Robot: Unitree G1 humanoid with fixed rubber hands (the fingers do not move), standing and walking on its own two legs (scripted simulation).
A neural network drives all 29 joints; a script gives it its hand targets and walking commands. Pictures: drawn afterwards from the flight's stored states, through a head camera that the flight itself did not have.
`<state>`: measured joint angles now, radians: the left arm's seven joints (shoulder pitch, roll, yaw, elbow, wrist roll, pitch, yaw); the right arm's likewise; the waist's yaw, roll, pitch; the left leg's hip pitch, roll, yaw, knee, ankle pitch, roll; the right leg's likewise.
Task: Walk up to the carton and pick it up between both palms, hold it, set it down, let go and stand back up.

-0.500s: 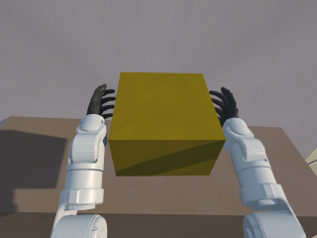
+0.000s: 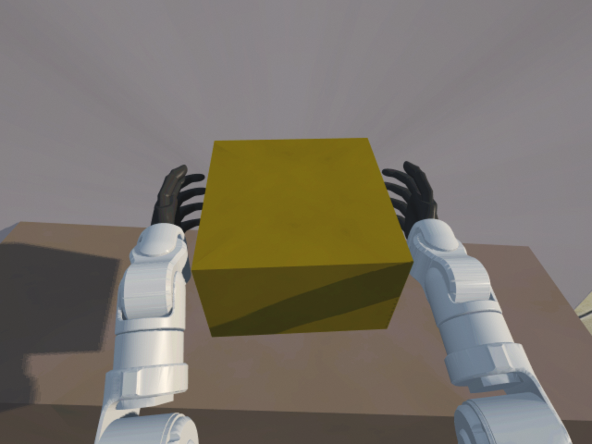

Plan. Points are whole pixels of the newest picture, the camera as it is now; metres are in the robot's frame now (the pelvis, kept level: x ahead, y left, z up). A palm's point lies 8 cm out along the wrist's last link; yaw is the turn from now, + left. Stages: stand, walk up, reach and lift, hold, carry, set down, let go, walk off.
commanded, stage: hold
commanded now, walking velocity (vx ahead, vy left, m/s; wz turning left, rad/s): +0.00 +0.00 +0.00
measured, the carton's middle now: (295, 229) +0.38 +0.01 +0.14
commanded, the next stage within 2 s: set down in 1.02 s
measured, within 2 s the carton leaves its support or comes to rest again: neither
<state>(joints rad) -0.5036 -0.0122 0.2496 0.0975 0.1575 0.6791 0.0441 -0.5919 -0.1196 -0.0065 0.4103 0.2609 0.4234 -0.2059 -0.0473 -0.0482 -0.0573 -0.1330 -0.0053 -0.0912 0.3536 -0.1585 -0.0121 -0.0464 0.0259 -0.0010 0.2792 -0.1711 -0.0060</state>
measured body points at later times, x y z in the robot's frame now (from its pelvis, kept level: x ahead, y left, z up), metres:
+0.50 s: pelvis -0.01 +0.01 +0.00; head -0.04 +0.02 +0.45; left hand +0.38 +0.15 +0.18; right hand +0.37 -0.18 +0.17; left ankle +0.03 +0.12 -0.75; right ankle -0.01 -0.12 -0.75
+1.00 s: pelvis -0.01 +0.01 +0.00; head -0.05 +0.03 +0.45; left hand +0.37 +0.17 +0.17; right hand +0.37 -0.16 +0.17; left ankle +0.03 +0.12 -0.75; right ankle -0.01 -0.12 -0.75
